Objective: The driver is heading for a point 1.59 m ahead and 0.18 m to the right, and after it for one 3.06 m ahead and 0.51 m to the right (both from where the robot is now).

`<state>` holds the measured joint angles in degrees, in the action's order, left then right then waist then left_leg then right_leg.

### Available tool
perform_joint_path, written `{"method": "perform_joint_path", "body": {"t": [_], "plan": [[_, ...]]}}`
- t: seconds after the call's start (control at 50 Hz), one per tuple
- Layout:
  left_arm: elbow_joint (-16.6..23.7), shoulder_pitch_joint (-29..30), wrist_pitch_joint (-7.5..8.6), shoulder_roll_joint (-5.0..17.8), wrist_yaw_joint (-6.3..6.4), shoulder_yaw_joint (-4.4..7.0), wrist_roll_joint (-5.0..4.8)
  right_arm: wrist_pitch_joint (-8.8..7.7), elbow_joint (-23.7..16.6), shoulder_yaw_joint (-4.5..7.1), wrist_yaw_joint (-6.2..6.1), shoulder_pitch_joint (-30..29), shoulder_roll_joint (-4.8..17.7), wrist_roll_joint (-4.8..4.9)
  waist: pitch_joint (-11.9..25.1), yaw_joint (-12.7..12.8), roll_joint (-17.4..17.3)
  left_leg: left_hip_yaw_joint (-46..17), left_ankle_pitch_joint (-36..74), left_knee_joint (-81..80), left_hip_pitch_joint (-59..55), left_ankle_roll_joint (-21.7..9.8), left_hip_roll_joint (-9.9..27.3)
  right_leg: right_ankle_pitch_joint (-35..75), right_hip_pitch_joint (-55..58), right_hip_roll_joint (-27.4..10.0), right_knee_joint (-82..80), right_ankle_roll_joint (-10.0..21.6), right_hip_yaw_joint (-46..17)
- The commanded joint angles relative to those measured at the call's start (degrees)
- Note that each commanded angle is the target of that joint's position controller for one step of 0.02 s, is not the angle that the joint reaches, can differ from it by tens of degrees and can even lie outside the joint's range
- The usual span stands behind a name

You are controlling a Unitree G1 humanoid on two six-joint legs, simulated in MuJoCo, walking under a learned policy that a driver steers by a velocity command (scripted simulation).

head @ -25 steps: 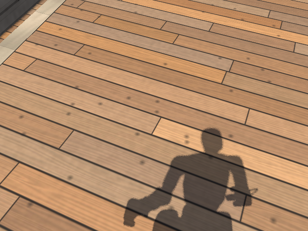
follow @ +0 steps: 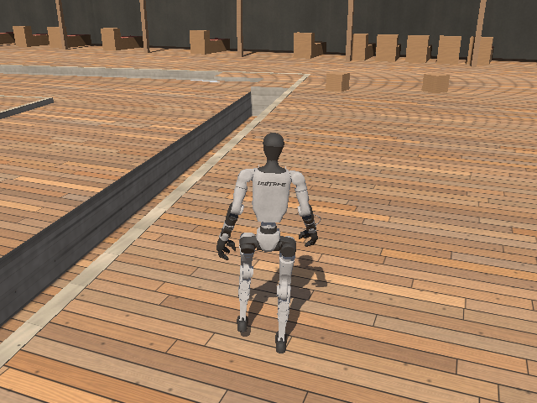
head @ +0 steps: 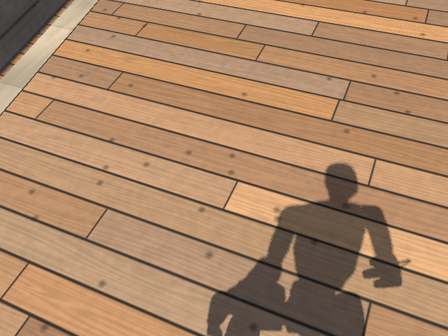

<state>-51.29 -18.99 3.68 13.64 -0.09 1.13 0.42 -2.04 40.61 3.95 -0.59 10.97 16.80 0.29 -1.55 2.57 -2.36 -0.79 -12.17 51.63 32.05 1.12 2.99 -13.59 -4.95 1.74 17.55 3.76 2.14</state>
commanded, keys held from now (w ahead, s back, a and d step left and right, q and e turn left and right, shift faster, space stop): no key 0.38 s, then w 0.62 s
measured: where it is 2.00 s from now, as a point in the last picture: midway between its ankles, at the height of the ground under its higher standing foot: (252, 222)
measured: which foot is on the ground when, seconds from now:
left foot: up 0.00-0.16, down 0.18-0.48, up 0.50-0.74, down 0.76-1.00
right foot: down 0.00-0.22, up 0.24-0.40, down 0.42-0.76, up 0.78-1.00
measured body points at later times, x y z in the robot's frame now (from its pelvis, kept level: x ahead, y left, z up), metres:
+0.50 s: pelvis +0.10 +0.00 -0.02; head +0.11 -0.01 +0.43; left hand +0.16 +0.28 -0.14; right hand +0.24 -0.25 -0.14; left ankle +0.15 +0.13 -0.74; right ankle +0.08 -0.12 -0.75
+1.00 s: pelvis +0.29 +0.05 +0.00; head +0.31 +0.06 +0.45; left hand +0.42 +0.33 -0.12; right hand +0.32 -0.21 -0.13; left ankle +0.24 +0.15 -0.75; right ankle +0.37 -0.11 -0.68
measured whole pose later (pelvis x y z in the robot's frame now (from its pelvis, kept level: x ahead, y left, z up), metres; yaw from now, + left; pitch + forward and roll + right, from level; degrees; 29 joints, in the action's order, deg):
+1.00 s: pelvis +0.29 +0.05 +0.00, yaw +0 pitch +1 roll +1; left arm -48.3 -11.0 5.0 16.9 -0.1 3.9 -0.8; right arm -4.8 54.0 2.7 0.8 18.0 13.6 0.2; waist -0.3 -2.2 2.3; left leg 2.5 -12.2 14.2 3.2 -3.0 -2.8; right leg -9.8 -35.7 -7.1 54.8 0.2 -0.3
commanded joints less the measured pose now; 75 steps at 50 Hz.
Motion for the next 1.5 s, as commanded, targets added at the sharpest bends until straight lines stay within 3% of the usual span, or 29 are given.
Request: {"method": "perform_joint_path", "body": {"t": [0.02, 0.14, 0.18, 0.2, 0.22, 0.24, 0.3, 0.4, 0.44, 0.5, 0.58, 0.68, 0.74, 0.76, 0.78, 0.8, 0.84, 0.9, 1.02, 1.12, 1.18, 1.22, 1.24, 1.26, 1.28, 1.3, 1.34, 1.4, 1.5], "plan": [[2.75, 1.80, -0.40, 10.43, 1.28, 2.20, -0.19, -0.29, -3.86, -0.50, 0.13, -3.29, -0.05, -0.01, 2.02, -0.68, 7.79, 1.43, 6.91, -10.56, -3.20, 0.81, -0.46, 44.10, 1.03, -10.95, -2.32, 4.52, -3.57], [1.38, 2.39, -1.67, 10.66, 1.10, 2.58, -1.10, -0.92, -4.09, 0.18, 0.78, -6.28, 2.59, -0.20, 1.60, -0.82, 7.61, 1.20, 6.93, -20.74, -8.05, -2.19, -1.86, 41.15, 3.48, -13.76, 2.73, 5.89, -6.88], [0.96, 2.20, -1.62, 10.17, 1.04, 2.51, -1.18, -1.45, -2.25, 1.21, 0.33, -1.14, 5.16, -1.14, 4.71, -3.88, 4.87, 0.28, 22.70, -29.38, -19.90, -5.20, -1.88, 40.40, 1.56, -10.21, 9.67, 2.70, -6.03], [1.69, 0.74, -0.91, 9.08, 0.89, 2.08, 0.42, -1.45, -1.71, 2.08, -0.24, 2.59, 9.20, -1.75, 10.35, -3.69, 0.45, -5.74, 45.32, -24.25, -31.98, -8.49, 4.68, 29.94, -4.48, -6.82, 16.47, -0.05, -4.21], [0.38, -5.53, -0.61, 5.12, 0.56, 0.79, 0.81, -0.64, -0.63, 1.41, -0.49, 4.64, 7.18, -2.37, 18.06, -1.85, -6.91, -15.04, 52.25, -21.97, -42.90, -17.33, 13.71, 7.35, -12.39, -3.16, 25.43, -3.58, -3.50], [0.23, -1.68, -1.40, 6.25, 0.29, 0.87, 0.06, 0.11, -0.17, 0.17, -0.27, 5.24, 2.30, -1.60, 18.24, -4.48, -9.23, -20.61, 48.45, -25.83, -41.34, -20.80, 17.10, -21.11, -15.62, -1.28, 33.38, -5.59, -5.05], [1.48, 2.59, -4.32, 7.39, 1.09, 1.79, -1.03, -0.06, -0.38, -0.24, 0.50, -5.15, 3.34, -0.83, 5.94, -1.34, -2.89, -15.66, 19.20, -33.00, -23.69, -15.13, 12.76, -25.01, -18.35, -4.62, 34.49, -7.02, -6.06], [-2.27, -3.64, -5.26, 4.79, 1.40, 1.45, 0.70, 1.20, 1.87, -0.02, -0.28, -8.27, 2.99, -0.46, 7.88, 2.18, -4.83, -5.61, -8.18, -34.69, -10.54, -8.97, 4.77, 1.68, 0.63, -2.15, 13.23, -5.87, -0.01], [-0.33, -1.55, -5.25, 8.68, 1.73, 2.16, 1.04, 1.63, 3.13, 0.15, -0.56, -6.24, 3.70, -0.33, 2.98, 0.34, -2.47, -4.07, -26.56, -32.27, -6.25, -4.49, 1.33, -14.34, -3.83, -4.61, 10.13, -1.94, -3.06], [0.30, 0.79, -3.14, 14.92, 2.46, 4.00, -0.28, -0.43, 0.91, 0.13, -0.72, -11.38, 2.09, 1.23, -7.40, 1.34, 17.27, 4.32, -11.07, -8.13, -2.92, -1.06, -5.87, -35.61, -12.98, -18.66, -11.38, 7.93, -27.03], [-0.63, -2.61, 0.47, 9.98, 2.00, 3.30, -1.58, -3.28, 1.90, 0.58, 0.94, -11.42, 1.72, 1.26, -4.61, 1.88, 9.46, -0.77, -10.83, -4.57, 12.65, -4.47, 0.35, -11.45, 7.57, -19.53, -7.86, 8.09, -24.15], [-0.86, -3.07, -0.41, 12.16, 1.05, 4.21, -1.70, -3.49, 3.11, -0.25, 2.82, -12.06, 0.46, 1.52, -1.44, 1.29, 11.12, 5.50, -1.79, -19.46, -8.01, -2.70, -3.12, -1.95, -0.58, -14.63, -6.49, 6.47, -12.81], [-0.43, -1.21, -0.39, 12.12, 0.83, 4.23, -1.96, -2.54, 7.11, 1.31, 2.01, -1.82, 4.03, 1.77, 1.00, -4.76, 9.21, 5.97, 2.44, -24.30, -26.23, -4.07, -4.91, 3.36, -9.27, -13.47, 0.22, 3.97, -10.24], [-0.04, -0.06, -0.03, 9.85, 0.72, 3.54, -1.57, -2.44, 8.92, 2.44, 1.32, 5.22, 6.71, 1.89, 4.42, -8.44, 6.61, 1.41, 1.30, -25.68, -35.58, -5.99, -1.45, 7.41, -13.43, -10.67, 10.77, 1.54, -6.43], [2.47, 0.78, 0.64, 4.86, 0.72, 2.10, -0.42, -2.21, 10.01, 3.80, 0.51, 12.75, 12.84, 0.81, 9.83, -10.50, -7.76, -18.61, -4.36, -30.90, -47.64, -11.69, 12.39, -1.94, -26.34, -5.03, 32.66, -2.85, -0.17], [4.23, 0.21, 1.89, 4.78, 1.19, 2.06, -1.69, -2.67, 10.89, 3.78, 1.29, 15.24, 14.38, 0.30, 12.46, -10.26, -14.68, -39.79, -14.86, -39.56, -49.82, -19.03, 20.04, -19.25, -36.78, -0.11, 45.80, -3.86, -4.18], [4.28, 3.00, 2.95, 10.31, 0.66, 3.51, -3.40, -3.70, 9.23, 1.46, 1.71, 6.42, 7.11, 0.54, 1.66, -7.02, -6.43, -28.46, -16.86, -40.72, -40.49, -16.04, 16.32, -10.65, -42.78, -7.22, 52.44, -1.29, -6.73], [3.81, 3.58, 2.54, 8.04, 0.37, 3.74, -1.63, -3.74, 8.39, 0.23, 1.94, 1.53, 4.13, -0.31, -1.48, -3.54, -3.18, -15.00, 0.64, -43.39, -30.75, -13.14, 10.52, -0.69, -36.91, -10.77, 46.22, -1.53, -5.72], [7.99, 13.44, 1.76, 3.81, -0.50, 2.22, -0.92, -3.46, 10.44, 0.63, 0.46, 4.74, 6.79, 0.11, -3.34, -4.44, -1.06, -4.00, 14.50, -45.77, -25.21, -13.15, 7.26, 12.86, -32.98, -8.63, 24.59, -4.60, -2.11], [11.07, 20.98, 1.85, 4.95, -1.75, 1.88, -1.60, -3.22, 13.00, 1.07, 0.08, 9.60, 8.07, 1.23, -4.63, -5.88, -0.94, -3.19, 13.75, -45.03, -29.94, -12.02, 10.27, 18.17, -29.65, -6.37, 13.68, -2.70, -2.50], [11.43, 19.41, 1.95, 7.35, -2.31, 2.69, -1.53, -2.30, 13.37, 1.56, -0.08, 9.27, 9.07, 1.12, -2.10, -3.42, -1.51, -2.87, 25.24, -39.12, -36.13, -10.36, 12.14, 12.65, -25.92, -4.81, 12.17, -0.18, -2.03], [7.98, 6.92, 1.65, 10.75, -1.86, 4.74, -1.55, -1.32, 13.17, 1.34, -0.11, 8.34, 8.83, 0.56, 6.07, 3.26, -2.01, 0.01, 41.04, -22.85, -34.74, -8.23, 8.78, 10.03, -8.75, -1.10, 11.76, 2.55, 1.28], [5.77, -3.12, 1.38, 13.88, -1.27, 5.85, -1.22, -1.12, 12.21, 0.33, -0.19, 9.22, 6.89, -0.29, 13.63, 6.84, 1.60, 1.74, 29.98, -6.54, -24.03, -6.40, 5.88, 9.32, 8.36, -7.83, 13.83, 5.40, -5.95], [4.23, -7.50, 1.26, 19.18, -1.50, 6.94, -0.46, -2.21, 11.74, -2.09, 0.56, 17.69, -1.68, -0.14, 22.24, 2.51, 17.37, 1.84, -4.53, 16.51, -1.13, -2.56, -5.17, -6.42, 28.25, -22.25, 7.75, 15.13, -35.03], [4.64, -7.24, 1.41, 13.48, -1.72, 5.29, -0.76, -3.70, 12.67, -1.28, 0.92, 14.86, 2.93, 0.89, 23.07, 4.38, 15.00, -6.99, -20.51, 23.40, 5.27, -3.66, -5.39, -12.96, 27.82, -23.35, -0.99, 14.45, -46.09], [5.25, -1.94, 1.67, 11.29, -1.71, 4.39, -0.88, -4.52, 10.56, -0.04, 1.22, 8.95, 7.27, 2.57, 13.30, 3.40, 11.96, -6.22, -16.84, 25.64, 10.03, -4.75, -2.10, -12.27, 20.27, -21.83, -2.09, 11.45, -37.65], [6.65, 6.27, 1.96, 8.76, -1.83, 3.58, -0.30, -4.75, 9.60, 0.05, 0.58, 4.06, 6.73, 1.51, 4.45, -0.13, 4.84, -3.85, -7.15, 19.58, 6.67, -4.84, 3.34, -0.48, 3.81, -17.73, -4.88, 9.43, -24.60], [6.06, 8.08, 2.86, 7.19, -2.03, 3.18, -0.02, -2.65, 10.70, -0.03, 0.23, 7.02, 3.74, 0.78, 3.21, -3.73, 6.82, -3.79, -2.46, 14.04, -0.29, -3.81, 5.98, 6.37, -4.86, -14.20, -9.31, 9.23, -16.37], [3.50, 3.63, 2.79, 9.52, -0.70, 3.72, -0.33, -1.94, 7.75, -0.06, 0.06, -1.56, 3.24, -0.28, -0.75, -2.31, 4.99, -3.07, 9.43, -0.15, 7.45, -0.90, 6.61, 10.60, -3.96, -13.68, -12.61, 9.70, -10.75]]}}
